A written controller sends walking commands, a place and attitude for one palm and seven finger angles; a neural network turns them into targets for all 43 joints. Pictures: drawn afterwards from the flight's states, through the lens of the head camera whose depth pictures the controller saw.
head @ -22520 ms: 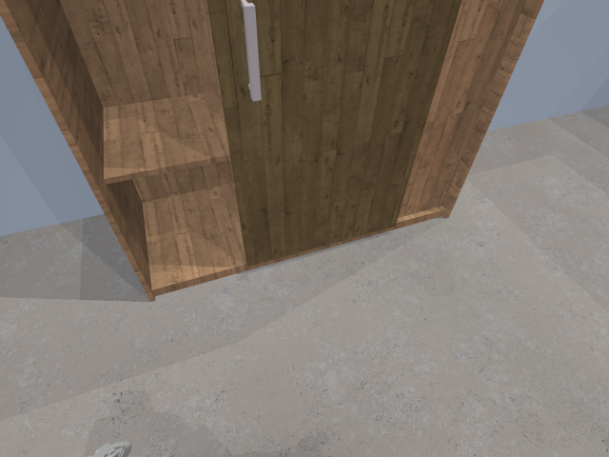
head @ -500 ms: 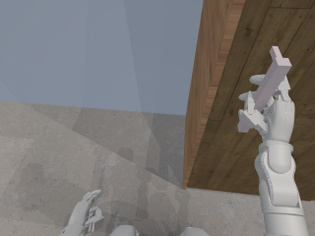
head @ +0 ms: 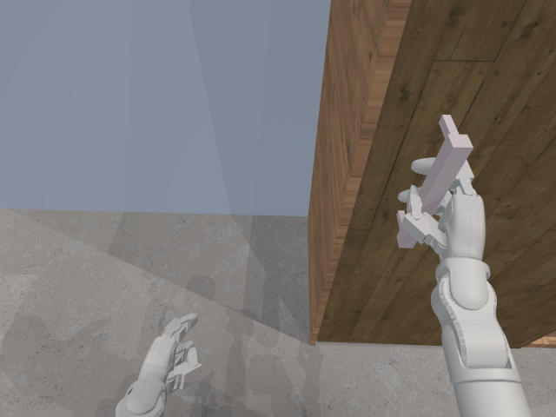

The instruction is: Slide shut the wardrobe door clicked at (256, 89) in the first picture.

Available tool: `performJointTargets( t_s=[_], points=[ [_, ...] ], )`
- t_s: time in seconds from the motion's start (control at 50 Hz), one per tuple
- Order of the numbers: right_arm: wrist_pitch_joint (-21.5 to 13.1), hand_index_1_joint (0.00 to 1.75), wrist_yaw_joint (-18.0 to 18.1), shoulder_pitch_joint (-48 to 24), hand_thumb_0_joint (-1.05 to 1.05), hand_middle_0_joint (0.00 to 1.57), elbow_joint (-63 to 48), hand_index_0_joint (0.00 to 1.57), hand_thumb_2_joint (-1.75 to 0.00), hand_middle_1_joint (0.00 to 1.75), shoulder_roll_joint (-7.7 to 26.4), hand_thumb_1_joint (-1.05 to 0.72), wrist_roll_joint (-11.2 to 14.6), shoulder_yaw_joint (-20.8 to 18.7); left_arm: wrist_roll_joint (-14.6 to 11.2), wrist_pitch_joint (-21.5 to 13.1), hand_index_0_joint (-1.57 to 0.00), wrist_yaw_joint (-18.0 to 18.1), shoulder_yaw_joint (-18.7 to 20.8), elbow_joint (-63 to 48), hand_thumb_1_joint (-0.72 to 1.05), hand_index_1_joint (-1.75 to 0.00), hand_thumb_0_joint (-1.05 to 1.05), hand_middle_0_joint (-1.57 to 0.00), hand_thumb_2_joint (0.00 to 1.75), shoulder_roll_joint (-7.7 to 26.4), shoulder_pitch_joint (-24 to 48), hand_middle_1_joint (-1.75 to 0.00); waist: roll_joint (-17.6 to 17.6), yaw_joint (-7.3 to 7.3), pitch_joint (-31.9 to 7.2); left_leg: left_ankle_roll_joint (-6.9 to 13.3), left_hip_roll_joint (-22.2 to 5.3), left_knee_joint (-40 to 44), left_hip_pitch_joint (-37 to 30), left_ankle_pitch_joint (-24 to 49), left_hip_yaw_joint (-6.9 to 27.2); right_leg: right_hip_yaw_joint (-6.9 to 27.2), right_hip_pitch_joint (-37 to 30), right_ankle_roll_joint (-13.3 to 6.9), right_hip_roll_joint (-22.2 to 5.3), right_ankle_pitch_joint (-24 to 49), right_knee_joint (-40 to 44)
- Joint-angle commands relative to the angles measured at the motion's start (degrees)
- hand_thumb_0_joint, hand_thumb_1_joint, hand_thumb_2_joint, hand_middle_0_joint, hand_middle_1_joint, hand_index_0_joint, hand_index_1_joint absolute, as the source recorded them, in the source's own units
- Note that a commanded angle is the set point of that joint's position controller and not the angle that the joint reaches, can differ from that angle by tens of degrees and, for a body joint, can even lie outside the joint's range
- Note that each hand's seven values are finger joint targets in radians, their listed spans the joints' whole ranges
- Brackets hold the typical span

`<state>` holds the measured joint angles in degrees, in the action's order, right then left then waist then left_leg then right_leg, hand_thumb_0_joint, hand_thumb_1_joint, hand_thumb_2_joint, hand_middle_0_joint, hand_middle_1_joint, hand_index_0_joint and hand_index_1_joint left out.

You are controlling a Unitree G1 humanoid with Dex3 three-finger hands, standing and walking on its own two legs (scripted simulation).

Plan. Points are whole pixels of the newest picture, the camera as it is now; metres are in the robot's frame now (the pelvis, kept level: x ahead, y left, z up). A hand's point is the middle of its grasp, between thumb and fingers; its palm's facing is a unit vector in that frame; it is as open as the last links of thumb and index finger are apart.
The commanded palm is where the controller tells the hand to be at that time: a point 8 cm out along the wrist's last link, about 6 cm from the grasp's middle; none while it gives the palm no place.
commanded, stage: stop walking and hold the door there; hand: right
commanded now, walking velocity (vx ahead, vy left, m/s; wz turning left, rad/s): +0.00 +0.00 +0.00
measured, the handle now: (423, 189) +0.39 -0.21 +0.11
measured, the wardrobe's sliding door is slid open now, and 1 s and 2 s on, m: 0.00 0.00 0.00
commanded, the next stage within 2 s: loosen the grip on the handle in 0.28 s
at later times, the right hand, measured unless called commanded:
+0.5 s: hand (418, 207) +0.35 -0.19 +0.12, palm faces +0.29 +0.95 -0.13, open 6.8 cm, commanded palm +0.29 -0.22 +0.11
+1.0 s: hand (411, 213) +0.35 -0.19 +0.11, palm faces +0.33 +0.93 -0.14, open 14.1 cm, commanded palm +0.30 -0.23 +0.11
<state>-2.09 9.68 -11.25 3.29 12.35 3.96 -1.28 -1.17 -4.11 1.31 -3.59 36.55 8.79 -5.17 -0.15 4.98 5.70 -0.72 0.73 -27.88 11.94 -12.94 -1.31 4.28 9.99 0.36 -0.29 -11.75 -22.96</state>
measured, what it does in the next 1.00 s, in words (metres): steps on the spot: left foot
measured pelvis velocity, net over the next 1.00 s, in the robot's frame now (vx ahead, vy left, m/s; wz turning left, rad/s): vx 0.00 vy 0.01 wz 0.00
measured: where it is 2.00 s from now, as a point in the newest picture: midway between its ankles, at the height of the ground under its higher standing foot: outside the picture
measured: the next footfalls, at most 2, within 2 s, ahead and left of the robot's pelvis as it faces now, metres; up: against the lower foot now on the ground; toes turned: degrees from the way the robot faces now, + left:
left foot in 0.02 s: +0.04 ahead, +0.12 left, +0.00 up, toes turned +1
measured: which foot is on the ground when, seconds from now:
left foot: up 0.00-0.00, down 0.02-1.00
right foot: down 0.00-1.00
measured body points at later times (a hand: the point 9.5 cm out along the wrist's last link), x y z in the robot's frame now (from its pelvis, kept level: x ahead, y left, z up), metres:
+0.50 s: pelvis +0.00 +0.02 -0.01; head +0.01 +0.01 +0.44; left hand +0.15 +0.26 -0.10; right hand +0.33 -0.24 +0.13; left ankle +0.00 +0.12 -0.75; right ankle +0.00 -0.12 -0.75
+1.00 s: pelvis +0.00 +0.01 -0.02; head +0.01 +0.01 +0.43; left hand +0.14 +0.25 -0.12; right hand +0.32 -0.23 +0.12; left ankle +0.00 +0.12 -0.75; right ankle +0.00 -0.12 -0.75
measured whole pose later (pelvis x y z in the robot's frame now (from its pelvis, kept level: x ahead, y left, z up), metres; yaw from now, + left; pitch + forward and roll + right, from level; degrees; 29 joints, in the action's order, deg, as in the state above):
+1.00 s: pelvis +0.00 +0.01 -0.02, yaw +0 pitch +2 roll +0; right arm -0.9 12.6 -9.5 7.9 12.0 2.6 -7.8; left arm 0.6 -4.7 2.8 0.2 41.4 13.4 -12.8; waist -1.3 -0.2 -2.0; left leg 0.5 0.2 -32.4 16.8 -17.4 -1.4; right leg 0.5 17.8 0.1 -0.5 -17.2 -33.2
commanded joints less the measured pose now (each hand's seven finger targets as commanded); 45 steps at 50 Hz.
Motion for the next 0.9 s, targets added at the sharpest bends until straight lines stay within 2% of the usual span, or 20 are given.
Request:
performJointTargets(
  t_s=[0.0,0.04,0.06,0.1,0.14,0.26,0.34,0.36,0.38,0.4,0.44,0.46,0.48,0.52,0.54,0.58,0.66,0.72,0.82,0.88],
  points=[
    [-6.79,1.4,-3.52,-17.05,0.0,0.45,-17.48,0.45,-0.9,1.4,2.72,-0.9,-2.91,5.8,-0.01,-1.06,-0.2,1.49,2.75,-7.42,0.9,-0.3,0.0,-0.2,0.9,7.57,2.42,-0.3,-3.17,-6.41,-22.26,3.17,-7.36,6.32,-11.56,25.31,7.26,-0.06,-3.35,-0.97,-7.9,19.54,-5.35],
    [-7.02,1.4,-2.98,-15.07,0.0,0.45,-16.93,0.45,-0.9,1.4,4.41,-0.9,-2.38,3.18,0.24,-0.35,-0.2,2.17,2.58,-7.23,0.9,-0.3,0.0,-0.2,0.9,7.49,1.53,-0.3,-1.2,-6.61,-22.41,4.13,-10.71,4.8,-10.84,30.05,8.19,-1.01,-1.22,-0.08,-5.64,13.78,-5.0],
    [-6.54,1.4,-2.65,-12.99,0.0,0.45,-15.66,0.45,-0.9,1.4,5.21,-0.9,-1.66,2.04,-0.5,0.04,-0.2,2.33,3.17,-6.7,0.9,-0.3,0.0,-0.2,0.9,8.6,0.83,-0.3,5.13,-6.65,-23.18,4.18,-10.3,4.21,-13.44,33.95,8.35,-1.79,0.06,-0.32,-4.73,15.01,-6.51],
    [-6.46,1.4,-2.65,-12.48,0.0,0.45,-13.25,0.45,-0.9,1.4,5.45,-0.9,-1.34,0.32,-0.73,0.13,-0.2,2.88,3.49,-7.51,0.9,-0.3,0.0,-0.2,0.9,8.84,1.89,-0.3,9.63,-5.58,-23.21,3.91,-10.9,4.22,-14.75,38.42,8.45,-2.49,1.82,-0.8,-3.58,8.11,-7.45],
    [-6.19,1.4,-2.62,-10.89,0.0,0.45,-10.63,0.45,-0.9,1.4,6.75,-0.9,-1.28,-2.05,-0.55,0.72,-0.2,3.48,3.36,-7.33,0.9,-0.3,0.0,-0.2,0.9,8.75,1.66,-0.3,6.93,-5.45,-21.66,3.56,-10.95,3.83,-13.29,35.83,8.05,-2.6,2.38,-1.14,-3.18,5.81,-5.61],
    [-6.13,1.4,-3.05,-11.55,0.0,0.45,-10.46,0.45,-0.9,1.4,1.99,-0.9,-1.31,3.75,-0.43,1.29,-0.2,3.83,3.68,-6.96,0.9,-0.3,0.0,-0.2,0.9,9.78,1.54,-0.3,-2.34,-6.0,-19.85,1.15,-6.58,4.8,-5.46,19.77,4.27,-1.61,-5.71,-2.47,-6.89,20.71,-2.29],
    [-6.73,1.4,-2.44,-9.49,0.0,0.45,-8.54,0.45,-0.9,1.4,3.64,-0.9,-1.76,1.82,-0.2,1.15,-0.2,3.79,4.0,-6.74,0.9,-0.3,0.0,-0.2,0.9,10.44,0.64,-0.3,-1.21,-5.58,-18.57,1.38,-5.95,5.79,-5.13,16.19,4.36,-1.49,-4.32,-2.2,-6.74,18.63,-1.42],
    [-12.16,1.4,-0.3,-54.74,0.0,0.45,-25.11,0.45,-0.9,1.4,47.19,-0.9,-3.32,-27.27,-3.18,-0.3,-0.2,4.88,-2.91,-12.84,0.9,-0.3,0.0,-0.2,0.9,6.86,-0.45,-0.3,-1.24,-5.14,-5.37,-1.15,-2.04,7.32,0.58,-7.12,4.61,-1.3,4.89,-3.09,-1.91,3.49,2.59],
    [-3.01,1.4,-3.21,-29.42,0.0,0.45,11.43,0.45,-0.84,1.4,15.89,-0.78,-7.09,-16.36,3.36,-3.3,-0.2,4.06,7.51,-2.88,0.9,-0.3,0.0,-0.2,0.9,8.86,-2.06,-0.3,10.66,-4.02,-19.88,2.14,0.0,2.32,-7.85,21.8,0.76,-8.73,-2.68,-3.12,-1.07,19.74,-0.05],
    [-3.14,1.4,-2.42,-23.78,0.0,0.45,1.96,0.45,-0.78,1.4,12.54,-0.66,-2.34,-15.33,1.78,-3.6,-0.2,2.36,7.56,-3.53,0.9,-0.3,0.0,-0.2,0.9,12.55,-5.86,-0.3,15.36,-7.14,-19.66,0.39,0.78,1.99,-5.03,26.04,-1.82,-6.1,-2.81,-2.26,-0.33,21.4,-2.58],
    [-2.43,1.4,-3.19,-20.37,0.0,0.45,-2.56,0.45,-0.67,1.4,7.2,-0.42,1.69,-12.71,0.63,-3.57,-0.2,1.46,7.33,-3.54,0.9,-0.3,0.0,-0.2,0.9,12.61,-2.78,-0.3,6.24,-4.48,-26.56,0.34,0.44,1.29,-4.71,20.29,-1.16,-6.19,-4.9,-1.53,0.27,18.37,-3.79],
    [-2.31,1.4,-2.65,-16.56,0.0,0.45,-0.93,0.45,-0.61,1.4,8.91,-0.3,2.87,-15.2,0.76,-3.85,-0.2,1.43,7.4,-3.0,0.9,-0.3,0.0,-0.2,0.9,12.09,-2.56,-0.3,-0.31,-3.88,-25.52,0.79,0.63,1.95,-4.22,17.21,-0.97,-6.51,-4.94,-0.97,0.27,16.05,-3.9],
    [-2.59,1.4,-2.5,-15.97,0.0,0.45,-4.34,0.45,-0.55,1.4,6.93,-0.17,3.03,-12.28,0.7,-4.22,-0.2,0.83,6.92,-3.43,0.9,-0.3,0.0,-0.2,0.9,11.78,-1.54,-0.3,-7.61,-3.23,-25.38,1.34,0.23,2.37,-3.2,11.99,-0.82,-6.55,-4.16,-0.68,0.77,12.77,-4.1],
    [-2.59,1.4,-0.38,-15.4,0.0,0.45,-4.14,0.45,-0.43,1.4,8.87,0.07,-0.73,-11.24,1.07,-4.76,-0.2,0.09,6.28,-3.43,0.9,-0.3,0.0,-0.2,0.9,11.56,-1.36,-0.3,-12.76,-3.87,-19.77,2.19,0.31,2.39,0.26,6.16,-0.64,-6.24,-0.64,-0.96,1.01,7.99,-4.25],
    [-2.46,1.4,0.86,-16.32,0.0,0.45,-3.21,0.45,-0.37,1.4,10.47,0.19,-3.17,-11.1,1.26,-4.73,-0.2,-0.14,5.94,-3.52,0.9,-0.3,0.0,-0.2,0.9,11.79,-1.54,-0.3,-12.05,-4.64,-16.39,2.26,0.39,2.23,1.98,3.35,-1.04,-5.77,2.03,-1.15,0.96,5.17,-3.71],
    [-1.78,1.38,2.69,-18.01,0.0,0.44,-2.39,0.44,-0.26,1.38,13.03,0.43,-5.23,-12.31,1.47,-4.43,-0.2,0.23,6.0,-4.45,0.9,-0.3,0.0,-0.2,0.9,12.65,-0.89,-0.3,-3.75,-5.63,-13.11,1.71,0.4,2.99,3.91,-1.52,-0.95,-5.04,5.68,-1.9,0.66,0.74,-3.36],
    [-4.12,1.32,3.06,-25.23,0.0,0.38,-5.43,0.38,-0.2,1.32,11.77,0.55,-1.04,-12.71,1.42,-4.71,-0.2,1.69,6.35,-4.15,0.9,-0.3,0.0,-0.2,0.9,12.33,0.99,-0.3,5.24,-6.31,-14.24,0.54,0.01,4.89,5.21,-12.23,0.75,-4.91,5.57,-2.64,0.58,-7.93,-4.04],
    [-5.73,1.27,2.59,-21.68,0.0,0.34,-4.45,0.34,-0.2,1.27,9.17,0.55,-0.45,-10.97,1.61,-5.05,-0.2,1.65,6.55,-3.8,0.9,-0.3,0.0,-0.2,0.9,12.13,0.82,-0.3,2.38,-4.95,-17.1,0.79,-0.06,3.35,4.41,-10.8,0.53,-4.68,4.83,-2.53,0.56,-8.14,-4.43],
    [-2.52,1.18,3.53,-20.39,0.0,0.28,-0.55,0.28,-0.2,1.18,9.8,0.55,-3.08,-9.72,1.61,-3.98,-0.2,2.15,6.03,-3.52,0.9,-0.3,0.0,-0.2,0.9,12.53,0.05,-0.3,-1.04,-5.5,-14.65,1.11,-0.36,2.87,5.68,-9.92,-0.11,-4.21,6.32,-2.48,0.86,-9.54,-4.05],
    [-1.45,1.15,3.95,-19.93,0.0,0.25,-5.96,0.25,-0.2,1.15,9.32,0.55,-2.3,-10.1,1.8,-3.7,-0.2,2.37,6.39,-4.24,0.9,-0.3,0.0,-0.2,0.9,12.5,-0.53,-0.3,-2.67,-4.77,-19.6,1.52,-0.14,1.95,2.88,-2.84,-0.48,-4.17,2.98,-2.5,0.66,-1.11,-5.06]
  ],
)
